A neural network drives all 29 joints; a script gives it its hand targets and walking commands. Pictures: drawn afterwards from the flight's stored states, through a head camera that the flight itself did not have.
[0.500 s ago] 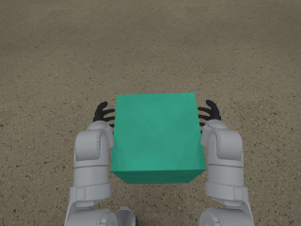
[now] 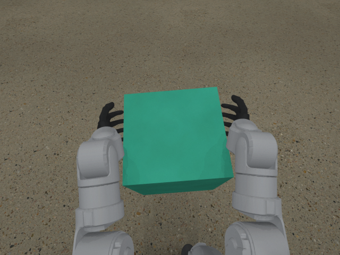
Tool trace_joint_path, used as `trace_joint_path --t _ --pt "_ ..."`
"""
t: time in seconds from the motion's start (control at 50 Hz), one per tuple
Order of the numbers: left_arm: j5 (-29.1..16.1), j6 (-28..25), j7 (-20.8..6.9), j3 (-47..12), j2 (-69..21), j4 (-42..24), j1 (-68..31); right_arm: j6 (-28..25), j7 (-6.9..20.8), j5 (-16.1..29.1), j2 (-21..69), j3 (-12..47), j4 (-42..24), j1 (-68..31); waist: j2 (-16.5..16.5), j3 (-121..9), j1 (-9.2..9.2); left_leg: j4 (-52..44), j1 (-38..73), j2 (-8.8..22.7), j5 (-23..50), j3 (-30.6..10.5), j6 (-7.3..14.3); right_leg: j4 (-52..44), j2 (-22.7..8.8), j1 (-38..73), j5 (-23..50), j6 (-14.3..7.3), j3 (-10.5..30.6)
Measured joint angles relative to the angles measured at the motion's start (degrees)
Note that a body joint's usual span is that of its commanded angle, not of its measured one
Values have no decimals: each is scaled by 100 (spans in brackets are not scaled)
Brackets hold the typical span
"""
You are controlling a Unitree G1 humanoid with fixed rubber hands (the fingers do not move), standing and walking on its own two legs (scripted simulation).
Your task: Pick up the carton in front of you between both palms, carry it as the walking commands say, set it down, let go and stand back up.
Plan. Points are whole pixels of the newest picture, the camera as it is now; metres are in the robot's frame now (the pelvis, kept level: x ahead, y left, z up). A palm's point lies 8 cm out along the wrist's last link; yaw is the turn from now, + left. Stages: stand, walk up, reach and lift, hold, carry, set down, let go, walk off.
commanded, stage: carry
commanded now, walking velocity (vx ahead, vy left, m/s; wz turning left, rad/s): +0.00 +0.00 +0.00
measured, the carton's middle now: (174, 148) +0.37 -0.02 +0.02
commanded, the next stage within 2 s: none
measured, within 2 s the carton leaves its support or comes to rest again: neither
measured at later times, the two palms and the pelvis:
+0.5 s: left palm (99, 126) +0.41 +0.17 +0.08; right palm (211, 113) +0.43 -0.12 +0.10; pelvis +0.10 +0.01 -0.01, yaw +3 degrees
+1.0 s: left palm (93, 165) +0.33 +0.18 +0.02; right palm (211, 149) +0.36 -0.11 +0.04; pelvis +0.07 +0.02 -0.01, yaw +3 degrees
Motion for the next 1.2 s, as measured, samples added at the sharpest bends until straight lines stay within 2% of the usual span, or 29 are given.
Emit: trace_joint_path --t 0.02,0.04,0.06,0.1,0.12,0.16,0.22,0.24,0.28,0.34,0.42,0.48,0.58,0.64,0.7,0.78,0.92,1.04,1.2 --pt "13 48 -17 10 30 67 -36 26 13 -35 -10 20 73 -15 -32 -82 26 237 23 -16 -218 0 -38 -372 13 275 324 -18 -120" --pt "32 83 -31 13 39 165 -75 56 27 -56 -42 38 136 -10 -58 -190 58 553 -13 -28 -454 -1 -83 -639 8 548 362 -144 -202" --pt "46 42 -33 -3 27 285 -91 65 64 -78 -118 77 206 -12 62 -267 135 902 -130 75 -566 -33 -139 -636 89 616 -27 -312 -264" --pt "122 -31 -51 -23 18 592 -180 48 136 -108 -236 79 433 -46 211 -277 213 1504 -447 127 -885 -309 -247 -489 178 613 -481 -448 -337" --pt "147 -41 -52 -47 19 741 -195 43 166 -132 -253 46 530 -23 218 -256 216 1608 -569 118 -1042 -381 -262 -504 159 656 -540 -434 -366" --pt "151 -28 -42 -8 -18 861 -103 72 130 -115 -219 9 639 61 183 -190 202 1212 -628 120 -1010 -426 -285 -619 106 792 -540 -378 -398" --pt "31 11 -12 103 -75 590 120 153 -4 -55 -129 98 468 152 143 0 203 493 -422 192 14 -333 -341 -676 90 967 -599 -371 -366" --pt "-14 4 14 80 -81 445 195 143 -5 -51 -96 101 380 167 133 35 185 427 -365 179 110 -311 -329 -646 70 985 -639 -356 -356" --pt "-49 -38 42 28 -100 223 272 91 22 -61 -46 90 189 208 126 42 169 387 -320 138 -23 -316 -278 -603 26 992 -717 -319 -365" --pt "83 -177 -87 18 -102 261 350 -72 130 -216 20 118 238 291 161 -135 179 436 -323 146 -205 -326 -241 -572 27 995 -806 -275 -377" --pt "333 -374 -309 -46 -120 676 526 -231 300 -478 38 183 489 580 134 -443 208 546 -276 138 -368 -362 -214 -417 -9 1039 -995 -216 -415" --pt "369 -501 -291 -102 -172 886 705 -354 388 -590 104 100 596 830 58 -578 259 615 -203 97 -454 -333 -177 -221 -77 1051 -1118 -160 -395" --pt "549 -868 -522 -181 -71 1212 992 -813 435 -812 340 -6 937 1103 42 -657 251 688 -116 29 -513 -223 -94 -7 -178 1066 -1222 -51 -313" --pt "587 -1132 -587 -223 -27 1435 1122 -1079 402 -783 272 208 1079 1366 65 -654 303 737 -83 17 -526 -158 -71 2 -205 1119 -1267 -19 -287" --pt "601 -1388 -566 -344 8 1632 1225 -1386 628 -872 198 241 1262 1542 91 -616 333 741 -52 9 -523 -129 -44 -1 -228 1152 -1219 -12 -292" --pt "735 -1802 -940 -293 69 1971 1426 -1695 1057 -916 104 232 1423 1845 93 -671 333 744 -57 -9 -467 -118 -19 -34 -255 1170 -1142 -10 -298" --pt "753 -2362 -1300 -391 194 2265 1948 -2114 1388 -958 15 301 1658 2202 -25 -799 278 603 -34 -62 -299 -75 -4 -142 -300 1176 -993 -14 -265" --pt "636 -2482 -1288 -454 217 2206 2063 -2391 1417 -927 0 264 1715 2261 -54 -748 275 598 -130 -58 -194 -70 -2 -260 -297 1137 -833 -31 -274" --pt "612 -2322 -1168 -457 188 1959 1913 -2328 1329 -821 7 317 1449 2226 13 -730 280 592 -258 -73 -104 -57 11 -314 -314 1034 -721 -50 -268"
